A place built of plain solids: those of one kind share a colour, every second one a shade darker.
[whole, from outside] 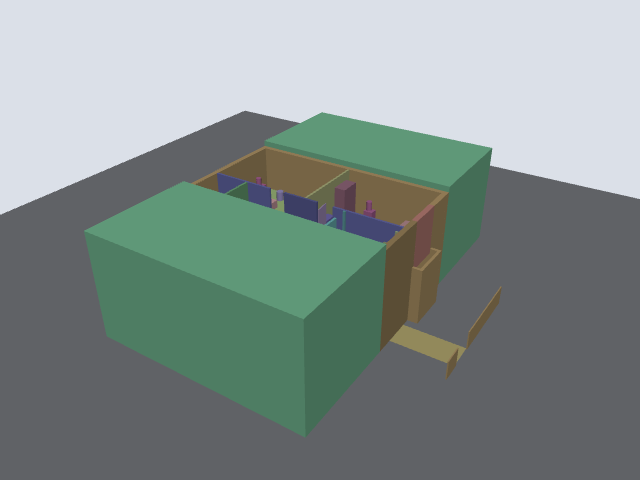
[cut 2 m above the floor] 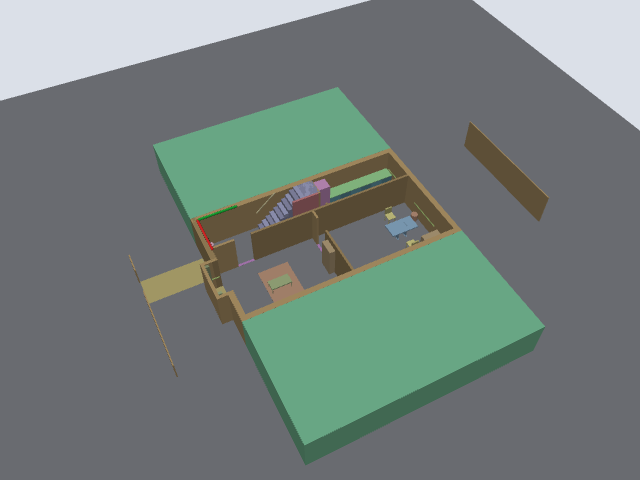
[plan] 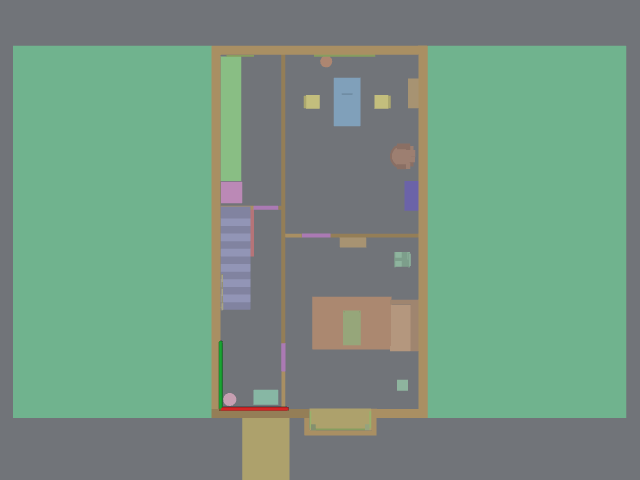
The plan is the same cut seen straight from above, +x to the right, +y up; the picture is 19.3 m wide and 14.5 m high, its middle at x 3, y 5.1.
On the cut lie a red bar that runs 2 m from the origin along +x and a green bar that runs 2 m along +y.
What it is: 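A mid-terrace two-storey house, 6.0 m wide inside and 10.7 m deep; a hall 1.83 m wide with a straight stair of 14 risers of 207 mm on goings of 230 mm; a front room and a back room; a bay window at the front; upstairs three bedrooms and a bathroom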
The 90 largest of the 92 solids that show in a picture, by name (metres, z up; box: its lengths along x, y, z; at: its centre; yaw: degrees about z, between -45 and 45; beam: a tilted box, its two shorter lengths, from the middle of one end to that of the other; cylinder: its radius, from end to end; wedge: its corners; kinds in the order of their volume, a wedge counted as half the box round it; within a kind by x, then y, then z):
{
 "neighbour_house_1": {"box": [6.0, 11.25, 5.71], "at": [-3.28, 5.35, 2.8]},
 "neighbour_house_2": {"box": [6.0, 11.25, 5.71], "at": [9.25, 5.35, 2.8]},
 "wall_1": {"box": [0.28, 11.25, 5.41], "at": [-0.14, 5.35, 2.65]},
 "wall_2": {"box": [1.05, 0.06, 1.05], "at": [0.19, -3.5, 0.47]},
 "wall_3": {"box": [0.99, 0.12, 2.81], "at": [0.5, 6.07, 1.35]},
 "wall_4": {"box": [2.96, 0.28, 5.41], "at": [1.2, -0.14, 2.65]},
 "wall_5": {"box": [0.12, 1.13, 2.81], "at": [1.89, 0.56, 1.35]},
 "wall_6": {"box": [0.12, 8.72, 2.81], "at": [1.89, 6.34, 1.35]},
 "wall_7": {"box": [0.5, 0.12, 2.81], "at": [2.2, 5.23, 1.35]},
 "wall_8": {"box": [0.16, 0.81, 3.06], "at": [2.6, -0.4, 1.48]},
 "wall_9": {"box": [6.53, 0.28, 5.41], "at": [2.99, 10.83, 2.65]},
 "wall_10": {"box": [6.65, 0.06, 1.85], "at": [2.99, 16.24, 0.88]},
 "wall_11": {"box": [2.19, 0.16, 3.06], "at": [3.61, -0.73, 1.48]},
 "wall_12": {"box": [4.29, 0.06, 1.05], "at": [4.17, -3.5, 0.47]},
 "wall_13": {"box": [0.16, 0.81, 3.06], "at": [4.63, -0.4, 1.48]},
 "wall_14": {"box": [2.66, 0.12, 2.81], "at": [4.65, 5.23, 1.35]},
 "wall_15": {"box": [1.7, 0.28, 5.41], "at": [5.4, -0.14, 2.65]},
 "wall_16": {"box": [0.28, 11.25, 5.41], "at": [6.11, 5.35, 2.65]},
 "tread_1": {"box": [0.9, 3.02, 0.23], "at": [0.45, 4.5, 0.09]},
 "tread_2": {"box": [0.9, 2.79, 0.43], "at": [0.45, 4.62, 0.2]},
 "tread_3": {"box": [0.9, 2.56, 0.64], "at": [0.45, 4.73, 0.3]},
 "tread_4": {"box": [0.9, 2.33, 0.85], "at": [0.45, 4.85, 0.4]},
 "tread_5": {"box": [0.9, 2.1, 1.05], "at": [0.45, 4.96, 0.51]},
 "tread_6": {"box": [0.9, 1.87, 1.26], "at": [0.45, 5.08, 0.61]},
 "tread_7": {"box": [0.9, 1.64, 1.47], "at": [0.45, 5.19, 0.71]},
 "tread_8": {"box": [0.9, 1.41, 1.68], "at": [0.45, 5.31, 0.82]},
 "tread_9": {"box": [0.9, 1.18, 1.88], "at": [0.45, 5.42, 0.92]},
 "tread_10": {"box": [0.9, 0.95, 2.09], "at": [0.45, 5.54, 1.02]},
 "tread_11": {"box": [0.9, 0.72, 2.3], "at": [0.45, 5.65, 1.13]},
 "tread_12": {"box": [0.9, 0.49, 2.5], "at": [0.45, 5.77, 1.23]},
 "tread_13": {"box": [0.9, 0.36, 2.71], "at": [0.45, 5.93, 1.34]},
 "upper_floor_rooms_1": {"box": [4.15, 10.7, 0.14], "at": [3.9, 5.35, 2.83]},
 "ground_1": {"box": [1.43, 3.2, 0.5], "at": [1.37, -1.88, -0.25]},
 "ground_2": {"box": [1.87, 0.66, 0.5], "at": [3.61, -0.32, -0.25]},
 "landing_wall_1": {"box": [0.12, 3.64, 2.6], "at": [1.89, 1.82, 4.06]},
 "landing_wall_2": {"box": [0.12, 1.91, 2.6], "at": [1.89, 5.48, 4.06]},
 "landing_wall_3": {"box": [0.12, 3.4, 2.6], "at": [1.89, 8.99, 4.06]},
 "kitchen_unit_1": {"box": [0.6, 0.62, 0.91], "at": [0.3, 7.2, 0.41]},
 "kitchen_unit_2": {"box": [0.6, 0.62, 0.91], "at": [0.3, 7.82, 0.41]},
 "kitchen_unit_3": {"box": [0.6, 0.62, 0.91], "at": [0.3, 8.45, 0.41]},
 "kitchen_unit_4": {"box": [0.6, 0.62, 0.91], "at": [0.3, 9.08, 0.41]},
 "kitchen_unit_5": {"box": [0.6, 0.62, 0.91], "at": [0.3, 9.7, 0.41]},
 "kitchen_unit_6": {"box": [0.6, 0.62, 0.91], "at": [0.3, 10.33, 0.41]},
 "wardrobe_bed_1": {"box": [1.14, 0.6, 2.05], "at": [5.07, 4.87, 3.87]},
 "front_wall_over_bay_1": {"box": [1.87, 0.28, 2.6], "at": [3.61, -0.14, 4.06]},
 "bed_1": {"box": [1.33, 2.0, 0.5], "at": [3.59, 9.69, 3.1]},
 "bedrooms_wall_1": {"box": [4.02, 0.12, 2.6], "at": [3.96, 5.23, 4.06]},
 "shelf_1": {"box": [0.8, 0.3, 1.69], "at": [4.0, 5.02, 0.8]},
 "shelf_2": {"box": [0.32, 0.9, 2.02], "at": [5.81, 9.53, 0.96]},
 "sofa_1": {"box": [0.65, 1.24, 0.37], "at": [5.47, 2.52, 0.24]},
 "sofa_2": {"box": [0.86, 0.16, 0.65], "at": [5.54, 1.82, 0.28]},
 "sofa_3": {"box": [0.86, 0.16, 0.65], "at": [5.54, 3.22, 0.28]},
 "sofa_4": {"box": [0.24, 1.56, 0.83], "at": [5.85, 2.52, 0.36]},
 "fridge_freezer_1": {"box": [0.65, 0.65, 1.85], "at": [0.33, 6.53, 0.88]},
 "dresser_1": {"box": [0.8, 0.42, 0.87], "at": [3.41, 4.96, 3.28]},
 "dresser_2": {"box": [0.42, 0.9, 0.92], "at": [5.76, 6.43, 0.41]},
 "bath_wall_1": {"box": [1.83, 0.12, 2.6], "at": [0.92, 8.73, 4.06]},
 "stair_bulkhead_1": {"box": [0.11, 1.41, 2.8], "at": [0.95, 5.31, 1.35]},
 "slotfit_seat_1": {"box": [0.28, 0.16, 0.72], "at": [5.46, 7.31, 0.31]},
 "slotfit_seat_2": {"cylinder": 0.29, "from": [5.46, 7.63, -0.05], "to": [5.46, 7.63, 0.43]},
 "slotfit_seat_3": {"box": [0.28, 0.17, 0.72], "at": [5.46, 7.93, 0.31]},
 "slotfit_seat_4": {"cylinder": 0.38, "from": [5.49, 7.63, -0.05], "to": [5.49, 7.63, 0.33]},
 "slotfit_seat_5": {"box": [0.23, 0.2, 0.72], "at": [5.76, 7.72, 0.31]},
 "box_wall_1": {"box": [1.01, 0.12, 2.6], "at": [0.5, 2.97, 4.06]},
 "box_wall_2": {"box": [0.11, 0.12, 2.6], "at": [1.78, 2.97, 4.06]},
 "laid_rug_front_room_1": {"box": [2.4, 1.6, 0.06], "at": [3.96, 2.59, -0.02]},
 "nightstand_1": {"cylinder": 0.15, "from": [5.03, 10.54, 3.45], "to": [5.03, 10.54, 3.92]},
 "nightstand_2": {"box": [0.43, 0.5, 0.6], "at": [5.76, 3.77, 3.15]},
 "nightstand_3": {"cylinder": 0.15, "from": [5.82, 3.85, 3.45], "to": [5.82, 3.85, 3.92]},
 "slotfit_front_seat_1": {"box": [0.2, 0.17, 0.56], "at": [5.37, 4.38, 0.23]},
 "slotfit_front_seat_2": {"box": [0.2, 0.17, 0.56], "at": [5.37, 4.65, 0.23]},
 "slotfit_front_seat_3": {"box": [0.34, 0.34, 0.65], "at": [5.49, 0.71, 0.28]},
 "slotfit_front_seat_4": {"box": [0.2, 0.23, 0.56], "at": [5.57, 4.4, 0.23]},
 "slotfit_front_seat_5": {"box": [0.2, 0.23, 0.56], "at": [5.57, 4.63, 0.23]},
 "worktop_1": {"box": [0.62, 3.76, 0.04], "at": [0.31, 8.76, 0.88]},
 "meeting_table_1": {"box": [0.81, 1.47, 0.07], "at": [3.82, 9.27, 0.7]},
 "clutter_clutter_bed_1": {"cylinder": 0.2, "from": [5.13, 9.14, 2.85], "to": [5.13, 9.14, 3.41]},
 "door_leaf_bedroom_front_1": {"box": [0.85, 0.04, 2.05], "at": [2.37, 4.57, 3.87], "yaw": 6.0},
 "basket_1": {"cylinder": 0.2, "from": [0.27, 0.28, -0.05], "to": [0.27, 0.28, 0.33]},
 "curtains_curtains_1": {"box": [0.14, 0.19, 1.66], "at": [2.8, -0.56, 1.57]},
 "coffee_table_1": {"box": [0.54, 1.05, 0.07], "at": [3.96, 2.45, 0.36]},
 "plant_pot_1": {"cylinder": 0.18, "from": [3.19, 10.49, 0.0], "to": [3.19, 10.49, 0.38]},
 "side_chair_1": {"box": [0.08, 0.38, 0.38], "at": [2.54, 9.27, 0.65]},
 "side_chair_2": {"box": [0.42, 0.42, 0.04], "at": [2.78, 9.27, 0.43]},
 "side_chair_3": {"box": [0.42, 0.42, 0.04], "at": [4.85, 9.27, 0.43]},
 "laid_doormat_1": {"box": [0.75, 0.45, 0.06], "at": [1.37, 0.35, -0.02]},
 "threshold_1": {"box": [0.75, 0.13, 0.07], "at": [1.37, 6.07, -0.01]},
 "threshold_2": {"box": [0.13, 0.85, 0.06], "at": [1.89, 1.55, -0.02]},
 "threshold_3": {"box": [0.87, 0.13, 0.07], "at": [2.88, 5.23, -0.01]},
 "window_board_1": {"box": [1.86, 0.06, 0.024], "at": [3.74, 10.66, 0.81]}
}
